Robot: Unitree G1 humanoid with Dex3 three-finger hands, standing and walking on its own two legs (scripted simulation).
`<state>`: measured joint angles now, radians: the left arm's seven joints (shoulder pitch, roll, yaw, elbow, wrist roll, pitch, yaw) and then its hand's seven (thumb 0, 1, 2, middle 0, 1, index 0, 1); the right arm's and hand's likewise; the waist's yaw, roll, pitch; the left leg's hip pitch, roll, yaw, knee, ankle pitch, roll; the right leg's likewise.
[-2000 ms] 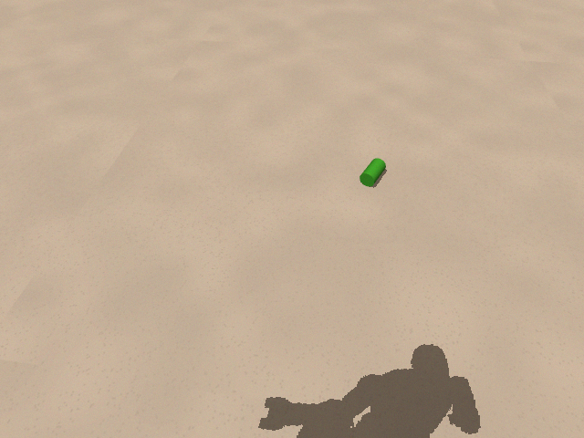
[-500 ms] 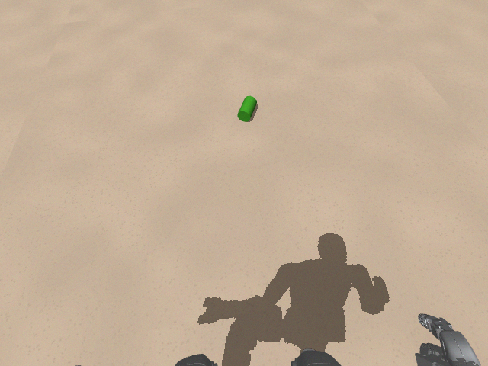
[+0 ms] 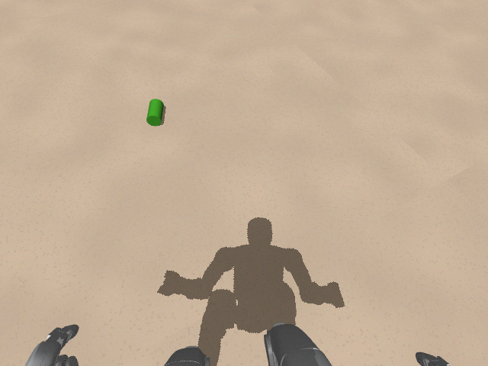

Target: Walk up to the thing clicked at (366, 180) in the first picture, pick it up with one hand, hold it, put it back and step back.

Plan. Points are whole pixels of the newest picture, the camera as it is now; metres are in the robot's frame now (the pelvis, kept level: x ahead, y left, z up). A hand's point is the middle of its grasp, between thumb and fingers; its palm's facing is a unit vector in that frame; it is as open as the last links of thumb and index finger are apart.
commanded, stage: walk up
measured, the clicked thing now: (155, 112) +1.39 +0.47 -0.71
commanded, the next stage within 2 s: stand in 1.58 s
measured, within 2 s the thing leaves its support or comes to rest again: neither
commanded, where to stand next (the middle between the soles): +0.07 -0.01 m, yaw -15 degrees
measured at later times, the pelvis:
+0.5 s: pelvis -0.01 +0.00 -0.01, yaw -12 degrees
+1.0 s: pelvis -0.01 +0.00 +0.01, yaw -17 degrees
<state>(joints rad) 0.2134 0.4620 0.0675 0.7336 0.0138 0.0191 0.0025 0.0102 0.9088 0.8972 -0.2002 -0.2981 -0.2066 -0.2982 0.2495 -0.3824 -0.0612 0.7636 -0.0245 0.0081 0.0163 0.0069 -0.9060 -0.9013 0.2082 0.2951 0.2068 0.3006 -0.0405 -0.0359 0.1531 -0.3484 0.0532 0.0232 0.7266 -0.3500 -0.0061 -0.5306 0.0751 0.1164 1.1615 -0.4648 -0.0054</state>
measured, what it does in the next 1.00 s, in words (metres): steps on the spot, turning right: right foot, then left foot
